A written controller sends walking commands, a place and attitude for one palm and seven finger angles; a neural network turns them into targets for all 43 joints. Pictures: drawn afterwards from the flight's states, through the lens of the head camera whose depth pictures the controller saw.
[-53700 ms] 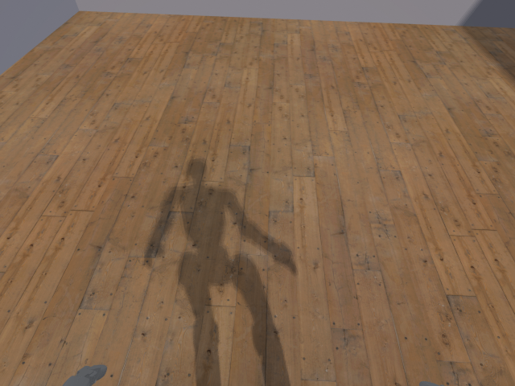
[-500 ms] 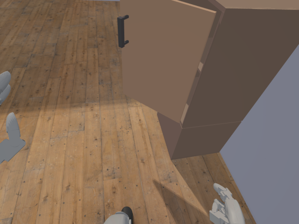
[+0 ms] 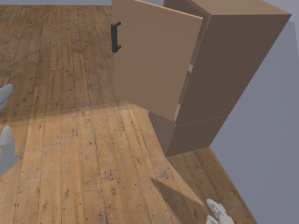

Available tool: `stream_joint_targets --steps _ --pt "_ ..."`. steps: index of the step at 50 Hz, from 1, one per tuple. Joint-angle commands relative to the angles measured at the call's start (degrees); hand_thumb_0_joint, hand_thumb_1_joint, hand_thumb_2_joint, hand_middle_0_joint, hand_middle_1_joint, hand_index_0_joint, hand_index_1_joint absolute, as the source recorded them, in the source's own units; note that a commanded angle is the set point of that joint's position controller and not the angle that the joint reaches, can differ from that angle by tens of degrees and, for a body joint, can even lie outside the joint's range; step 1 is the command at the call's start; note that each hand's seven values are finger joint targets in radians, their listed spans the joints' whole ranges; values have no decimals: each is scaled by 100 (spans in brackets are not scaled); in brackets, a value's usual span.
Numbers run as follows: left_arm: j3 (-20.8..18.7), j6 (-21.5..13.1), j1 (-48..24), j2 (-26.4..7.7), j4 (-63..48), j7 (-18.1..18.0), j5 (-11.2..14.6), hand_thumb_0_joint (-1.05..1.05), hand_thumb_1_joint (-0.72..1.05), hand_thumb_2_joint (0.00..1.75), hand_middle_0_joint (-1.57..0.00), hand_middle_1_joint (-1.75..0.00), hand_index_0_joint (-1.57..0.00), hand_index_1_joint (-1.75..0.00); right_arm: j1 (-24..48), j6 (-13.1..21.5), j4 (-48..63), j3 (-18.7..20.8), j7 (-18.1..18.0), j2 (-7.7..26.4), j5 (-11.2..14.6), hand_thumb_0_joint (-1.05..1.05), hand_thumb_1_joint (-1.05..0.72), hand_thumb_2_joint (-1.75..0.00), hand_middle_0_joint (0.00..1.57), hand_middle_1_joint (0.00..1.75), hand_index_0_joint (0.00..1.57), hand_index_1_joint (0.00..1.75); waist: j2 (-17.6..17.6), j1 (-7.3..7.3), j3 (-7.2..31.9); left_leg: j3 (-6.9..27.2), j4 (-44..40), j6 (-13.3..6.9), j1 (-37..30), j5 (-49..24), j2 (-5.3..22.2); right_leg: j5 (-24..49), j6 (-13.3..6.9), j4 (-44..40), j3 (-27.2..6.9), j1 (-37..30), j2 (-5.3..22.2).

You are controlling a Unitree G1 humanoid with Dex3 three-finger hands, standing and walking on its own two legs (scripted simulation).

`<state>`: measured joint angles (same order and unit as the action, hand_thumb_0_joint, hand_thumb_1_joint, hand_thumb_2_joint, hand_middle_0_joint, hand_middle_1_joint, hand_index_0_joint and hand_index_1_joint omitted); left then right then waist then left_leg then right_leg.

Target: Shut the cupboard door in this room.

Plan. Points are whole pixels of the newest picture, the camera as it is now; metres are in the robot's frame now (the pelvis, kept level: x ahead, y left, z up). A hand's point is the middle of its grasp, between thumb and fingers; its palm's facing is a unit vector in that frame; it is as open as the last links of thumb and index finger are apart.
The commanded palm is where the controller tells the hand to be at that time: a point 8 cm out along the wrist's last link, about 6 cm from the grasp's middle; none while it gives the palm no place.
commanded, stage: stop stepping back and stand still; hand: left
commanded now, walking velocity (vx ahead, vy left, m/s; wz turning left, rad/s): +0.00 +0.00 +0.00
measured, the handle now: (116, 37) +0.90 +0.17 +0.07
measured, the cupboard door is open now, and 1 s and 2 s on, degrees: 45 45 45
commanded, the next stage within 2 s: let the arm hang, fingers relaxed in 1.08 s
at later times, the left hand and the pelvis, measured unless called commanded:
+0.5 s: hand out of the picture +0.20 +0.32 +0.19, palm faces +0.41 -0.75 -0.52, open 7.4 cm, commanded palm +0.13 +0.36 +0.17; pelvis -0.01 +0.06 -0.01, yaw +0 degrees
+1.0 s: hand out of the picture +0.14 +0.34 +0.17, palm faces +0.50 -0.75 -0.44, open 7.4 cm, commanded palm +0.09 +0.37 +0.17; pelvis -0.05 +0.07 +0.00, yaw +1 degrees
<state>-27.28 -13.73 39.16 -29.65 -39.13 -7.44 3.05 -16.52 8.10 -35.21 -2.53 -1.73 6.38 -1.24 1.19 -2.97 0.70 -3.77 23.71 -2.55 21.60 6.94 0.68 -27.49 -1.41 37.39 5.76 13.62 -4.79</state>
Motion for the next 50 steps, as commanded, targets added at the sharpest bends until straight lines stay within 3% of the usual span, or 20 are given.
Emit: stream_joint_targets --steps 1,3,4,5,6,8,10,12,14,15,17,18,19,22,26,34,35,40,44,50 --pt "-698 104 -123 -488 418 -233 126 0 90 90 -20 -30 -20 -30 611 -121 621 442 -236 1020 7 0 -90 -90 20 30 20 30 -679 184 374 540 -687 453 454 2195 384 395 -70 -2000 -277 -1188 472" --pt "-696 202 -859 -653 973 -258 102 0 90 90 -20 -30 -20 -30 537 -324 512 483 -262 1120 33 0 -90 -90 20 30 20 30 928 131 -51 615 1754 408 54 1329 106 -646 -725 -3099 -2435 670 2215" --pt "-639 235 -1295 -683 1081 -285 122 0 90 90 -20 -30 -20 -30 667 -346 440 474 -282 1198 40 0 -90 -90 20 30 20 30 1055 167 -321 738 2451 400 161 1266 176 -662 -988 -3189 -2563 1155 2607" --pt "-395 256 -1559 -457 1291 -292 100 0 90 90 -20 -30 -20 -30 766 -299 441 459 -286 1207 68 0 -90 -90 20 30 20 30 952 143 -218 786 2673 386 270 1282 152 -720 -970 -3090 -2517 1130 2491" --pt "-20 352 -1475 -151 1790 -243 69 0 90 90 -20 -30 -20 -30 571 -323 393 437 -289 1187 149 0 -90 -90 20 30 20 30 1285 89 -149 753 2643 373 408 1194 162 -783 -793 -2787 -2048 832 2176" --pt "410 355 -2105 45 1810 -227 -52 0 90 90 -20 -30 -20 -30 808 -251 464 441 -350 1287 190 0 -90 -90 20 30 20 30 1052 161 -353 455 2162 306 480 1024 176 321 -549 -2406 -1522 441 1769" --pt "624 268 -2956 -35 1166 -278 -155 0 90 90 -20 -30 -20 -30 1149 -97 506 395 -446 1263 200 0 -90 -90 20 30 20 30 709 274 -432 202 1646 219 298 1118 132 1457 -448 -2139 -1285 216 1734" --pt "650 156 -2995 -111 411 -324 -221 0 90 90 -20 -30 -20 -30 1104 57 534 390 -477 1202 153 0 -90 -90 20 30 20 30 522 360 -353 34 1038 113 -110 951 31 2692 -332 -1868 -1241 -34 1681" --pt "236 40 -2779 -504 -525 -398 -201 0 90 90 -20 -30 -20 -30 1016 154 591 416 -469 1212 131 0 -90 -90 20 30 20 30 -34 365 21 97 365 47 -807 -74 87 3595 -58 -1305 -967 -237 1468" --pt "-210 -19 -2546 -925 -965 -450 -189 0 90 90 -20 -30 -20 -30 974 168 640 467 -482 1274 141 0 -90 -90 20 30 20 30 -483 372 365 277 279 25 -1255 -998 318 3659 105 -921 -805 -240 1263" --pt "-618 -122 -1732 -1014 -1365 -478 -152 0 90 90 -20 -30 -20 -30 878 133 853 485 -425 1233 155 0 -90 -90 20 30 20 30 -1304 405 902 467 515 -43 -1755 -2741 649 3528 199 -397 -422 -265 806" --pt "-751 -148 -1311 -1037 -1420 -453 -150 0 90 90 -20 -30 -20 -30 830 83 870 444 -366 1139 137 0 -90 -90 20 30 20 30 -1776 381 1040 610 458 -51 -1655 -3083 663 3122 165 -326 -266 -331 679" --pt "-839 -160 -1018 -1003 -1154 -411 -127 0 90 90 -20 -30 -20 -30 889 45 865 402 -315 1078 106 0 -90 -90 20 30 20 30 -1967 386 913 783 48 -29 -1142 -2376 771 1783 201 -465 -191 -500 547" --pt "-866 -205 -688 -664 -526 -360 -21 0 90 90 -20 -30 -20 -30 781 8 896 482 -248 1181 186 0 -90 -90 20 30 20 30 -1248 297 656 652 97 110 -571 -1501 726 2291 138 -1047 -274 -916 542" --pt "-576 -38 -91 -230 609 -277 92 0 90 90 -20 -30 -20 -30 540 -101 832 543 -207 1237 234 0 -90 -90 20 30 20 30 -414 186 1005 400 362 253 -777 -1748 632 3659 138 -1002 -414 -1001 746" --pt "-165 67 -1035 -332 -129 -247 -4 0 90 90 -20 -30 -20 -30 880 -113 906 431 -329 1221 201 0 -90 -90 20 30 20 30 -326 253 663 653 -261 89 -440 -108 658 2187 244 -1197 -354 -789 648" --pt "-333 27 -1425 -633 -507 -275 -50 0 90 90 -20 -30 -20 -30 961 -73 891 412 -351 1247 182 0 -90 -90 20 30 20 30 -539 254 607 707 -357 86 -328 282 615 1959 232 -1205 -369 -813 663" --pt "-536 -131 -1516 -735 -695 -378 -178 0 90 90 -20 -30 -20 -30 879 111 802 371 -371 1162 124 0 -90 -90 20 30 20 30 -1385 288 291 816 -863 44 202 2060 584 1233 191 -1232 -305 -960 569" --pt "-376 -122 -1093 -302 133 -349 -138 0 90 90 -20 -30 -20 -30 794 100 750 366 -319 1088 147 0 -90 -90 20 30 20 30 -1140 278 137 700 -758 124 303 2217 504 1078 145 -1482 -362 -864 573" --pt "-111 67 -993 -86 888 -269 -60 0 90 90 -20 -30 -20 -30 815 -48 696 453 -275 1183 169 0 -90 -90 20 30 20 30 16 242 -95 391 17 241 -305 1491 320 353 34 -2260 -813 182 932"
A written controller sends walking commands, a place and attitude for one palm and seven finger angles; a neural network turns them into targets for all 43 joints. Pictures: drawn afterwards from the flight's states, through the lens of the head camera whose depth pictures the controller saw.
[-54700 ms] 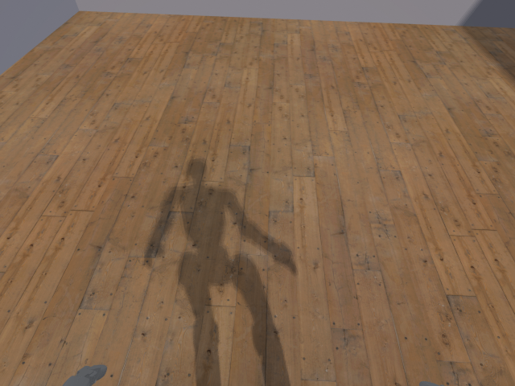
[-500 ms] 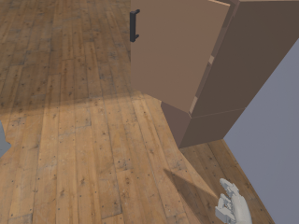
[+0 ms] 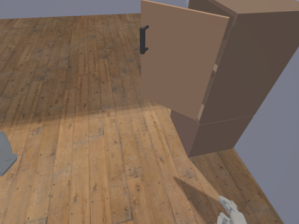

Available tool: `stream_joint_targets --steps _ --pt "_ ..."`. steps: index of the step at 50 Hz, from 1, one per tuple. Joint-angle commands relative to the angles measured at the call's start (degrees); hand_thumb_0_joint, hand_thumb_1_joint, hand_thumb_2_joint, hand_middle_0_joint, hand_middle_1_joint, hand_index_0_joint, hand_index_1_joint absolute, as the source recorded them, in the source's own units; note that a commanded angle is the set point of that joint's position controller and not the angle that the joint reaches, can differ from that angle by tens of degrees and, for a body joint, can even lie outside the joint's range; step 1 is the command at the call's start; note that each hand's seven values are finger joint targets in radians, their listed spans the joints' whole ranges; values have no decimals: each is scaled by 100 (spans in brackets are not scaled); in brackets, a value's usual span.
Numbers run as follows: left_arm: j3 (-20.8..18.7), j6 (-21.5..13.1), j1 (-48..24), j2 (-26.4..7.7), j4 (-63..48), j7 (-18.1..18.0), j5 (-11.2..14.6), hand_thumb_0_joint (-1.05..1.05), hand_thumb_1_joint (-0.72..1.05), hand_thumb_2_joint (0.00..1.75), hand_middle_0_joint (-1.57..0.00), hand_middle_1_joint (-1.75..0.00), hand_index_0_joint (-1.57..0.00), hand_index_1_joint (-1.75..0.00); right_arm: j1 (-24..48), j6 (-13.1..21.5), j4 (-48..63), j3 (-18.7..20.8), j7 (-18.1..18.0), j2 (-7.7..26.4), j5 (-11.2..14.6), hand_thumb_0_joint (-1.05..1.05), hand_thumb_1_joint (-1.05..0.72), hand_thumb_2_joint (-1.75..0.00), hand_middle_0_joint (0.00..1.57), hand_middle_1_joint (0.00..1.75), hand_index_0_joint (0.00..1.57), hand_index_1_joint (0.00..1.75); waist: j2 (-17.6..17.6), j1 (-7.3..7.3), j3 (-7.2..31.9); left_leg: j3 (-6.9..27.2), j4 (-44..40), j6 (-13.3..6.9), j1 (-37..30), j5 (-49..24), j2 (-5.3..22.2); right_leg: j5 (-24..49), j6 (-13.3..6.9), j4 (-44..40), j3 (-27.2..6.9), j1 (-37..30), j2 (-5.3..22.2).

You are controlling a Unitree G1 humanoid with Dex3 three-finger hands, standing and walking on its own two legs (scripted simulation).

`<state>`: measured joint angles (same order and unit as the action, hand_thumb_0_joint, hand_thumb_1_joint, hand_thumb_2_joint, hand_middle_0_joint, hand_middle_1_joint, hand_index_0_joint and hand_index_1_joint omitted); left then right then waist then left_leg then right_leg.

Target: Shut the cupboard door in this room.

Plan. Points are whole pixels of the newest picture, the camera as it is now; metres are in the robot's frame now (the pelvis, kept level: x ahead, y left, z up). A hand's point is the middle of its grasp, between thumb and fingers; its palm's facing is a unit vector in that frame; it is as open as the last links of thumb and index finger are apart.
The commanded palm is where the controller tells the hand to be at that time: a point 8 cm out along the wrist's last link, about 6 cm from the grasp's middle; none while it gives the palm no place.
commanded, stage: stop stepping back and stand still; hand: left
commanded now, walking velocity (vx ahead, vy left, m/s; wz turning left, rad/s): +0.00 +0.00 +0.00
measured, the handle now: (144, 39) +0.95 +0.09 +0.08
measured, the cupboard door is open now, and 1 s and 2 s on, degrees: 45 45 45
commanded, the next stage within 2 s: let the arm hang, fingers relaxed in 0.08 s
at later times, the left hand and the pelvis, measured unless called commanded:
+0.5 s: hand out of the picture +0.06 +0.18 -0.17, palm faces -0.02 -0.99 -0.17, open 7.2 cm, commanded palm none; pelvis -0.01 +0.00 -0.01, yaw +1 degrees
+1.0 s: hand out of the picture +0.00 +0.20 -0.17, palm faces +0.02 -0.97 -0.26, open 7.4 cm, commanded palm none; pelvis +0.01 +0.00 +0.00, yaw +0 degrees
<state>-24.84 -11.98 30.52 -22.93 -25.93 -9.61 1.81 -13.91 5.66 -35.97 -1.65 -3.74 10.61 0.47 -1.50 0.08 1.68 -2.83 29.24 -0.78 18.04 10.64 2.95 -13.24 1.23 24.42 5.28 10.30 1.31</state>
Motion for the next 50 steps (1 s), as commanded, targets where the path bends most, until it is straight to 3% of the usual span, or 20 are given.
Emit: stream_joint_targets --steps 1,4,5,8,9,10,11,12,14,16,18,19,22,24,28,29,33,39,44,50 --pt "-220 -94 -230 -671 -481 -38 62 0 90 90 -20 -30 -20 -30 571 177 786 352 -76 740 16 0 -90 -90 20 30 20 30 374 -82 -193 317 -496 54 12 1014 91 -1077 -227 -946 -762 567 339" --pt "-223 -97 -624 -825 -836 -52 28 0 90 90 -20 -30 -20 -30 660 181 842 350 -115 774 19 0 -90 -90 20 30 20 30 239 -72 -148 341 -586 23 -100 956 121 -1064 -173 -830 -634 602 266" --pt "-380 -117 -788 -1052 -1035 -75 2 0 90 90 -20 -30 -20 -30 736 199 840 358 -144 802 7 0 -90 -90 20 30 20 30 87 -53 -86 379 -673 11 -86 997 124 -994 -155 -772 -603 509 237" --pt "-392 -185 -762 -1037 -1354 -99 -12 0 90 90 -20 -30 -20 -30 729 233 890 329 -166 753 6 0 -90 -90 20 30 20 30 -207 -24 28 465 -841 -40 -15 942 155 -580 -131 -529 -505 188 136" --pt "1913 691 -603 5 3454 765 -411 0 90 90 -20 -30 -20 -30 1015 477 -480 600 423 1962 -113 0 -90 -90 20 30 20 30 -387 -126 -386 711 -18 -89 526 -637 428 298 -255 442 -197 697 511" --pt "1810 1111 -637 79 3556 895 -328 0 90 90 -20 -30 -20 -30 595 100 -446 611 428 1686 -51 0 -90 -90 20 30 20 30 -432 -65 108 454 -60 -39 59 -1040 418 332 -232 213 -499 594 499" --pt "1833 1228 -674 37 3406 934 -289 0 90 90 -20 -30 -20 -30 571 -32 -247 555 404 1606 -23 0 -90 -90 20 30 20 30 -520 -52 33 463 -55 -45 89 -780 449 20 -219 245 -385 641 468" --pt "1867 1200 -821 48 3597 961 -302 0 90 90 -20 -30 -20 -30 588 -84 -293 528 412 1585 -71 0 -90 -90 20 30 20 30 -439 -12 204 605 -94 -120 278 -631 506 -231 -258 450 -305 592 387" --pt "1947 1172 -1104 -128 4136 981 -336 0 90 90 -20 -30 -20 -30 650 -208 -317 460 418 1648 -105 0 -90 -90 20 30 20 30 230 18 140 781 -129 -170 432 -579 436 -256 -316 480 -326 392 341" --pt "2026 1132 -1301 -215 4789 967 -341 0 90 90 -20 -30 -20 -30 585 -287 -421 433 413 1589 -135 0 -90 -90 20 30 20 30 1012 -11 313 742 83 -148 178 -847 313 118 -442 344 -530 379 595" --pt "2122 1158 -1528 -217 5437 929 -335 0 90 90 -20 -30 -20 -30 416 -394 -599 392 415 1469 -168 0 -90 -90 20 30 20 30 1276 -87 441 605 255 -81 -135 -953 148 309 -544 281 -636 476 802" --pt "2177 1196 -1580 -146 5720 908 -322 0 90 90 -20 -30 -20 -30 373 -447 -701 358 411 1379 -182 0 -90 -90 20 30 20 30 1087 -106 438 570 237 -53 -245 -895 123 160 -525 258 -622 546 816" --pt "2283 1267 -1513 40 6495 876 -300 0 90 90 -20 -30 -20 -30 366 -531 -977 306 395 1247 -197 0 -90 -90 20 30 20 30 -85 -53 364 766 -281 -96 -158 -582 265 -400 -307 282 -504 349 548" --pt "2293 1277 -1404 88 6963 872 -292 0 90 90 -20 -30 -20 -30 397 -574 -1154 312 374 1196 -188 0 -90 -90 20 30 20 30 -554 -2 157 817 -576 -86 67 141 251 -652 -278 145 -512 231 470" --pt "2243 1256 -1223 188 7660 876 -285 0 90 90 -20 -30 -20 -30 194 -614 -1507 359 312 1072 -181 0 -90 -90 20 30 20 30 -928 9 -22 830 -800 -63 74 791 215 -708 -355 -123 -493 170 453" --pt "2240 1239 -1199 174 7795 884 -282 0 90 90 -20 -30 -20 -30 152 -612 -1585 380 297 1082 -172 0 -90 -90 20 30 20 30 -941 12 -24 844 -850 -71 61 850 231 -649 -364 -177 -504 137 445" --pt "2266 1189 -1217 210 8247 890 -277 0 90 90 -20 -30 -20 -30 -86 -616 -1857 412 259 1043 -139 0 -90 -90 20 30 20 30 -133 -51 -241 761 -778 -68 -200 633 229 -737 -393 -500 -553 326 546" --pt "2304 1177 -1228 275 8657 870 -274 0 90 90 -20 -30 -20 -30 -272 -608 -2205 416 238 970 -124 0 -90 -90 20 30 20 30 371 -84 -507 676 -876 -79 -445 486 283 -852 -352 -651 -503 554 553" --pt "2313 1187 -1199 314 8835 855 -274 0 90 90 -20 -30 -20 -30 -277 -597 -2419 390 237 905 -130 0 -90 -90 20 30 20 30 476 -54 -679 630 -1000 -87 -446 489 289 -881 -322 -680 -525 594 536" --pt "2307 1162 -1157 307 8891 838 -273 0 90 90 -20 -30 -20 -30 -208 -549 -2525 360 238 836 -113 0 -90 -90 20 30 20 30 272 20 -533 564 -991 -79 -487 -93 289 -321 -294 -604 -485 268 540"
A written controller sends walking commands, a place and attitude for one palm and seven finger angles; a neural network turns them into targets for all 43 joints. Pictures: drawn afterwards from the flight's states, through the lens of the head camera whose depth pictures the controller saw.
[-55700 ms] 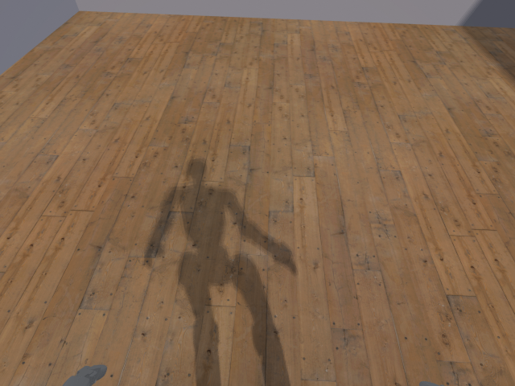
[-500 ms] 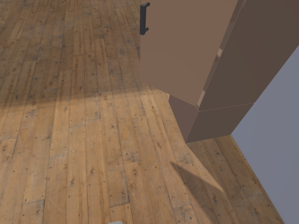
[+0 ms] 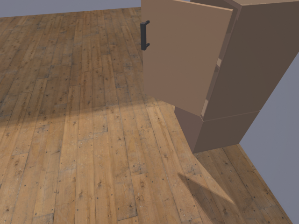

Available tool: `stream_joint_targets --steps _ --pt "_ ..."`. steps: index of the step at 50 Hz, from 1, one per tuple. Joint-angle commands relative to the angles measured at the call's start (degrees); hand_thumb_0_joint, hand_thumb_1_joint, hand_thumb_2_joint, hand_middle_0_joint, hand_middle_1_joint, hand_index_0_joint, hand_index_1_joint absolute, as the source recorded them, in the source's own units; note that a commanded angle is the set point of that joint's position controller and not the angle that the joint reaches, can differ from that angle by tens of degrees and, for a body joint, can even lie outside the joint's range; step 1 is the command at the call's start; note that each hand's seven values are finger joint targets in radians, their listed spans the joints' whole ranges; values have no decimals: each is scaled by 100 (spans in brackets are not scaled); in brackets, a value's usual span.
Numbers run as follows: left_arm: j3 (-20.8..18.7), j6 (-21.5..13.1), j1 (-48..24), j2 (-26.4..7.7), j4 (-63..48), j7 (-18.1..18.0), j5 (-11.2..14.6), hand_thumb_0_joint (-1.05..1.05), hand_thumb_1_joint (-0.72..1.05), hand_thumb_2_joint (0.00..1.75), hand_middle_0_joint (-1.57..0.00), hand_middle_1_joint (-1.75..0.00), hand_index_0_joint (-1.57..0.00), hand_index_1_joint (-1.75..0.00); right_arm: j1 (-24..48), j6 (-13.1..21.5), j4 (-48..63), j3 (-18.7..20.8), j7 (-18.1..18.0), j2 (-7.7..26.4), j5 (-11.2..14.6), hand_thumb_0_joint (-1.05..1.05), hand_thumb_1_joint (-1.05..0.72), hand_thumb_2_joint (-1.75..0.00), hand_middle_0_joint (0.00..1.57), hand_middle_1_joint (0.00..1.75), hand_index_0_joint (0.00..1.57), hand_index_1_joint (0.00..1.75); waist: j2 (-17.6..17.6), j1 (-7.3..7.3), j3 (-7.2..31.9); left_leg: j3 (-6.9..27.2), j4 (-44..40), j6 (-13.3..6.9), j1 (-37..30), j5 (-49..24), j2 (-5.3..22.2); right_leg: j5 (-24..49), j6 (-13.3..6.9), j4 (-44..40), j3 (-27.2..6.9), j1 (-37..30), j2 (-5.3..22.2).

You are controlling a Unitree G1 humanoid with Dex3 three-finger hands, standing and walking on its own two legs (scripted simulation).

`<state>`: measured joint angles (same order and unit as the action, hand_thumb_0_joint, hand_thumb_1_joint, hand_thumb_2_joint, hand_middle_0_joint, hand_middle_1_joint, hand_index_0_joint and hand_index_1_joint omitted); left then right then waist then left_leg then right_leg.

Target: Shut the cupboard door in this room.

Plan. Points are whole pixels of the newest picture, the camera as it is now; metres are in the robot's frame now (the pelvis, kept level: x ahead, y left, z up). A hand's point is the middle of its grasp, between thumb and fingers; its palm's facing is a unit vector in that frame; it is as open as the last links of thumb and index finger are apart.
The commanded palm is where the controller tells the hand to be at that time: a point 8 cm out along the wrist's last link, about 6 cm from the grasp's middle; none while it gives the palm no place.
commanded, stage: let the arm hang, fingers relaxed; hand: left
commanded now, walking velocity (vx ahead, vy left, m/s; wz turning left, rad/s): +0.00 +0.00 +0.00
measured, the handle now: (145, 35) +0.94 +0.08 +0.08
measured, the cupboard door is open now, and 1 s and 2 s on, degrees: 45 45 45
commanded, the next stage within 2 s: look to check the result in 0.28 s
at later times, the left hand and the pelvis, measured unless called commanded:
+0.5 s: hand out of the picture +0.01 +0.18 -0.17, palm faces +0.02 -0.98 -0.20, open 7.4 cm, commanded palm none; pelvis +0.01 -0.01 +0.00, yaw +0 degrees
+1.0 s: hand out of the picture +0.02 +0.17 -0.17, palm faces +0.03 -0.98 -0.20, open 7.4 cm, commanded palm none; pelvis +0.02 -0.01 +0.00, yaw +1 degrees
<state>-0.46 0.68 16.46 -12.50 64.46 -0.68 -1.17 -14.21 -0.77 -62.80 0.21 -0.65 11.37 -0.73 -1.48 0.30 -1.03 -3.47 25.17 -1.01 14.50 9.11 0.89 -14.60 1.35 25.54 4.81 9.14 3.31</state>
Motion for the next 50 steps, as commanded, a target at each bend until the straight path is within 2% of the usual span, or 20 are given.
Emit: stream_joint_targets --steps 1,5,9,14,18,20,30,38,43,45,47,49,50 --pt "-125 -107 205 -698 -123 -59 31 0 90 90 -20 -30 -20 -30 -174 104 129 166 -72 700 -4 0 -90 -90 20 30 20 30 224 -15 -231 604 -569 -47 -140 -67 494 -88 -304 -702 -433 330 371" --pt "-122 -115 177 -663 -125 -73 34 0 90 90 -20 -30 -20 -30 -166 99 69 144 -79 646 2 0 -90 -90 20 30 20 30 177 -8 -280 588 -536 -24 -193 -253 477 12 -303 -759 -422 294 368" --pt "-124 -102 108 -576 -100 -73 48 0 90 90 -20 -30 -20 -30 -168 103 26 127 -92 573 -13 0 -90 -90 20 30 20 30 -43 -19 -291 582 -620 8 -136 -124 467 9 -290 -780 -433 188 360" --pt "-125 -95 88 -489 -81 -77 49 0 90 90 -20 -30 -20 -30 -227 88 7 124 -105 528 -17 0 -90 -90 20 30 20 30 7 -43 -358 561 -619 32 -138 -31 449 -65 -295 -828 -416 201 352" --pt "-138 -104 123 -488 -61 -77 49 0 90 90 -20 -30 -20 -30 -256 104 9 132 -117 539 -10 0 -90 -90 20 30 20 30 -27 -32 -216 559 -580 18 -203 -260 475 149 -292 -783 -390 79 349" --pt "-144 -116 169 -505 -60 -80 49 0 90 90 -20 -30 -20 -30 -262 110 19 134 -125 577 5 0 -90 -90 20 30 20 30 101 -25 -175 562 -529 3 -278 -423 491 250 -301 -781 -374 61 338" --pt "-132 -123 274 -492 2 -90 47 0 90 90 -20 -30 -20 -30 -249 97 -5 148 -135 597 18 0 -90 -90 20 30 20 30 255 -39 -200 538 -490 -28 -438 -492 513 290 -297 -815 -366 131 339" --pt "-136 -134 245 -510 11 -95 47 0 90 90 -20 -30 -20 -30 -196 107 -33 142 -135 598 7 0 -90 -90 20 30 20 30 138 -51 -220 536 -517 -19 -412 -561 514 388 -289 -827 -362 28 356" --pt "-135 -139 204 -529 28 -90 45 0 90 90 -20 -30 -20 -30 -106 103 -22 140 -138 623 7 0 -90 -90 20 30 20 30 183 -45 -340 542 -538 -14 -425 -538 511 404 -293 -892 -372 71 371" --pt "-148 -152 203 -584 13 -85 38 0 90 90 -20 -30 -20 -30 -75 108 -2 150 -139 696 12 0 -90 -90 20 30 20 30 190 -38 -272 547 -522 -18 -493 -615 518 490 -305 -892 -374 55 361" --pt "-145 -141 144 -581 -1 -85 45 0 90 90 -20 -30 -20 -30 -50 108 -13 144 -133 672 2 0 -90 -90 20 30 20 30 59 -42 -306 546 -565 -8 -449 -537 512 420 -300 -908 -385 24 375" --pt "-144 -86 228 -397 -12 -112 53 0 90 90 -20 -30 -20 -30 -140 56 12 107 -114 414 -5 0 -90 -90 20 30 20 30 136 -39 -363 537 -396 37 -211 -661 458 482 -254 -712 -258 -32 434" --pt "-185 -67 303 -453 -50 -122 46 0 90 90 -20 -30 -20 -30 -160 29 60 125 -110 445 0 0 -90 -90 20 30 20 30 191 -16 -317 513 -232 40 -136 -759 433 565 -268 -605 -200 -62 483"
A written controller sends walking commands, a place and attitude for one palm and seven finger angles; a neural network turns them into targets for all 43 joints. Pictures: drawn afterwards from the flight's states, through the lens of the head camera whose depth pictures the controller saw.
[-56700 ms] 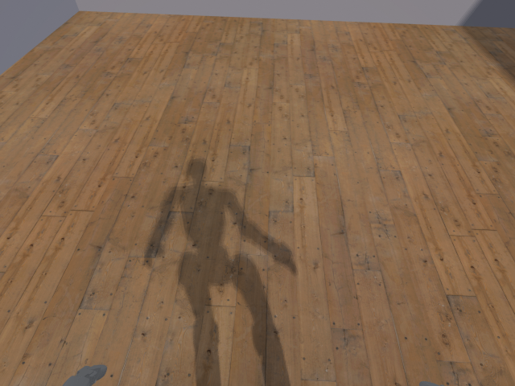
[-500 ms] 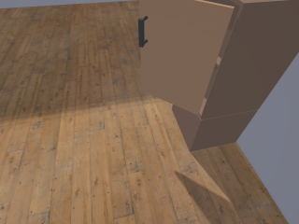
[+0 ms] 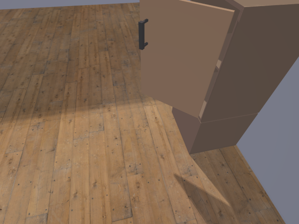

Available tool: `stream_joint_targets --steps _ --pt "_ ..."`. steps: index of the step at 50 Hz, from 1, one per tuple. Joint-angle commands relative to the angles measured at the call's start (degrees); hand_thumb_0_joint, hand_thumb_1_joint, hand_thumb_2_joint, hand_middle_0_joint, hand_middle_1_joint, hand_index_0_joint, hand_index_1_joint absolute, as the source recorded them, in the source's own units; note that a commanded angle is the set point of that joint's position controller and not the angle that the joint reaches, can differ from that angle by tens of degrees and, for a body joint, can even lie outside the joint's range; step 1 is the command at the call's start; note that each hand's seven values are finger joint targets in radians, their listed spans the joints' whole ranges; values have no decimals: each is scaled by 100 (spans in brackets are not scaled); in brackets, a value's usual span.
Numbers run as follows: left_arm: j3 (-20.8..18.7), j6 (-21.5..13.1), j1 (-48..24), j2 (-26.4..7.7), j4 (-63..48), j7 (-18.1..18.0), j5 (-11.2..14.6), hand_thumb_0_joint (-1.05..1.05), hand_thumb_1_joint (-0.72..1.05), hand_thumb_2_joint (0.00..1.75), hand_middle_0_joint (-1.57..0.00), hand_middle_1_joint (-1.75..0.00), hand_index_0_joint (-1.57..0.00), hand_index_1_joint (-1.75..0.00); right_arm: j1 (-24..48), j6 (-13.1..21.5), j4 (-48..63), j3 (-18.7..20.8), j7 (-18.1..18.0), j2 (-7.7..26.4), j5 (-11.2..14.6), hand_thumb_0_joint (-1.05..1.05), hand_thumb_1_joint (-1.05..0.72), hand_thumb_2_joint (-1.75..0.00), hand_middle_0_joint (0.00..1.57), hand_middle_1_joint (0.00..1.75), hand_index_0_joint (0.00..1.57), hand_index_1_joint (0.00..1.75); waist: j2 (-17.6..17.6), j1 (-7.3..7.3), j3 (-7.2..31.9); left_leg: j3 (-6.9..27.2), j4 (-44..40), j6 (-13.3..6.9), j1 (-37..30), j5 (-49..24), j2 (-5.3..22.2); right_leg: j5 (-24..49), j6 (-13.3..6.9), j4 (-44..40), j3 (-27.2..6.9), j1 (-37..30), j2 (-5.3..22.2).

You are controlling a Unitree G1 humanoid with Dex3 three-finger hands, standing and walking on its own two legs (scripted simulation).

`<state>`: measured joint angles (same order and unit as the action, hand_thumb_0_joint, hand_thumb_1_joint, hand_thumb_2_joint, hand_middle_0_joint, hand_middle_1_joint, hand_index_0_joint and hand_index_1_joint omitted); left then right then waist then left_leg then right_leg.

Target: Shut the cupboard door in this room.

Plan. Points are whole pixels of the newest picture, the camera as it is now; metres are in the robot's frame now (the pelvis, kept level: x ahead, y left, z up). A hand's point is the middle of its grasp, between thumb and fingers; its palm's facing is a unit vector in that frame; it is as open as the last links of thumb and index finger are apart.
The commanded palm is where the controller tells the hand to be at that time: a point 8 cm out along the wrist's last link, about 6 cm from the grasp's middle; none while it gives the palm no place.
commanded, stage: walk to a spot facing it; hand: left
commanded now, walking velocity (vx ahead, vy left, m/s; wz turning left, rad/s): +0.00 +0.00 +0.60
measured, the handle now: (143, 34) +0.92 +0.08 +0.07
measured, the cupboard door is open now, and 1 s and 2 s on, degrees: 45 45 45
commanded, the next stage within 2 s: none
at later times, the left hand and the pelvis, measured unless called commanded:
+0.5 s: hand out of the picture +0.03 +0.25 -0.17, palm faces +0.28 -0.93 -0.23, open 7.4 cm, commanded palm none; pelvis -0.02 +0.03 +0.00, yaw +16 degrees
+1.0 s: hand out of the picture -0.07 +0.16 -0.16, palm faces +0.58 -0.76 -0.28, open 7.4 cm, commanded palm none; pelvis +0.00 -0.03 -0.01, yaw +38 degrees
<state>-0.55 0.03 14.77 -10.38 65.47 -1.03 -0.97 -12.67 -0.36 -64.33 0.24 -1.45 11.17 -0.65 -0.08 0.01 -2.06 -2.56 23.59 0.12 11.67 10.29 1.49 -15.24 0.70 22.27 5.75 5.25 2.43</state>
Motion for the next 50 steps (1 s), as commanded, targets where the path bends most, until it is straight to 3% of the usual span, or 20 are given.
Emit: stream_joint_targets --steps 1,4,6,9,11,12,13,14,16,20,29,34,35,36,37,38,39,41,45,50 --pt "-215 26 431 -720 -197 -94 26 0 90 90 -20 -30 -20 -30 -280 -41 249 147 -22 482 -18 0 -90 -90 20 30 20 30 89 14 -259 394 70 -62 313 -792 340 557 -233 -215 -275 345 651" --pt "-363 83 350 -974 -426 -109 -4 0 90 90 -20 -30 -20 -30 -247 -115 434 217 13 455 -26 0 -90 -90 20 30 20 30 595 49 -146 140 944 -3 820 -504 113 544 -535 -244 -414 282 1157" --pt "-426 98 207 -1055 -628 -124 -46 0 90 90 -20 -30 -20 -30 -83 -179 639 288 32 424 -47 0 -90 -90 20 30 20 30 1060 78 -275 -30 2099 62 1186 896 50 1014 -915 -379 -545 459 1706" --pt "-507 72 -107 -1102 -873 -152 -117 0 90 90 -20 -30 -20 -30 -101 -169 834 356 93 418 -22 0 -90 -90 20 30 20 30 1019 -49 -239 -18 2330 94 1356 1640 284 2296 -1041 196 -181 353 2029" --pt "-519 102 -207 -1131 -1026 -125 -65 0 90 90 -20 -30 -20 -30 -468 -118 835 350 145 495 -21 0 -90 -90 20 30 20 30 243 -209 -8 43 938 11 542 -255 291 2116 -487 1293 424 589 1569" --pt "-501 147 28 -885 -1121 -101 6 0 90 90 -20 -30 -20 -30 -755 -66 832 408 127 863 -78 0 -90 -90 20 30 20 30 -1174 -256 179 1431 136 -371 42 -2243 953 605 11 2438 690 1331 862" --pt "-417 186 -57 -621 -1327 -112 47 0 90 90 -20 -30 -20 -30 -1040 -63 792 507 42 1286 -101 0 -90 -90 20 30 20 30 -2287 -369 318 2938 -378 -1044 -397 -3737 1905 -2396 271 3651 338 2191 152" --pt "-425 230 -265 -733 -1430 -135 -3 0 90 90 -20 -30 -20 -30 -1154 -113 708 549 11 1403 -124 0 -90 -90 20 30 20 30 -1503 -458 493 2771 -618 -1192 -128 -1888 1995 -2303 82 4296 -359 2024 153" --pt "-476 249 -569 -730 -1453 -102 -57 0 90 90 -20 -30 -20 -30 -823 -76 902 515 -39 1207 -133 0 -90 -90 20 30 20 30 -1108 -320 296 2888 -810 -767 111 -376 1628 -1452 83 4543 -661 2602 277" --pt "-491 141 -496 -699 -1475 -9 -52 0 90 90 -20 -30 -20 -30 -507 14 1073 474 -77 1098 -101 0 -90 -90 20 30 20 30 -257 -135 492 2271 -725 -719 -148 -644 1115 -463 245 4345 -761 2682 181" --pt "-458 197 -696 -706 -1803 -20 -38 0 90 90 -20 -30 -20 -30 -375 -125 1235 633 29 1256 -129 0 -90 -90 20 30 20 30 -900 -237 546 2748 -808 -901 -48 164 878 -827 302 2841 -682 2259 -134" --pt "-470 202 -53 -824 -1712 -63 15 0 90 90 -20 -30 -20 -30 37 -227 1450 714 78 1302 -126 0 -90 -90 20 30 20 30 -1015 35 569 2850 -703 -655 878 467 504 -622 131 1124 -525 696 -457" --pt "-511 179 312 -970 -1638 -74 6 0 90 90 -20 -30 -20 -30 215 -241 1511 712 89 1255 -92 0 -90 -90 20 30 20 30 -828 222 643 2673 -495 -464 1285 691 259 -214 84 290 -541 13 -413" --pt "-582 140 470 -1269 -1638 -104 -52 0 90 90 -20 -30 -20 -30 221 -270 1556 710 127 975 -39 0 -90 -90 20 30 20 30 -9 275 582 2081 314 -131 2040 1468 -240 -679 -152 -530 -1206 -480 329" --pt "-658 99 273 -1738 -1794 -142 -158 0 90 90 -20 -30 -20 -30 96 -253 1649 683 124 609 -9 0 -90 -90 20 30 20 30 1737 263 356 912 2362 287 2895 1951 -1050 -1775 -835 -1420 -3324 -287 2062" --pt "-531 129 -412 -1596 -1934 -175 -81 0 90 90 -20 -30 -20 -30 112 -258 1583 726 145 933 -116 0 -90 -90 20 30 20 30 1274 -1 -97 965 3822 203 2584 2054 -690 -1576 -998 -1436 -3136 1051 2500" --pt "-460 144 -1027 -1377 -2103 -170 -58 0 90 90 -20 -30 -20 -30 -177 -309 1552 706 202 851 -146 0 -90 -90 20 30 20 30 834 -374 -166 949 4487 176 2303 1678 -610 -1012 -952 -1236 -2324 1558 2127" --pt "-418 33 -1140 -1018 -2124 -159 -34 0 90 90 -20 -30 -20 -30 -372 -363 1386 673 258 792 -138 0 -90 -90 20 30 20 30 928 -493 -186 715 4948 262 2267 1146 -323 31 -744 -805 -1509 1294 1422" --pt "-441 -74 -194 -1007 -1858 -172 -36 0 90 90 -20 -30 -20 -30 150 -289 1573 545 289 652 -44 0 -90 -90 20 30 20 30 1025 -119 180 295 4249 392 2501 1129 -192 3235 -709 65 -612 -220 1406" --pt "-556 -36 553 -1261 -1660 -153 -83 0 90 90 -20 -30 -20 -30 788 -254 1757 408 295 507 -33 0 -90 -90 20 30 20 30 1306 284 355 -133 2673 329 2093 1595 -123 4281 -717 529 -341 -931 1614"
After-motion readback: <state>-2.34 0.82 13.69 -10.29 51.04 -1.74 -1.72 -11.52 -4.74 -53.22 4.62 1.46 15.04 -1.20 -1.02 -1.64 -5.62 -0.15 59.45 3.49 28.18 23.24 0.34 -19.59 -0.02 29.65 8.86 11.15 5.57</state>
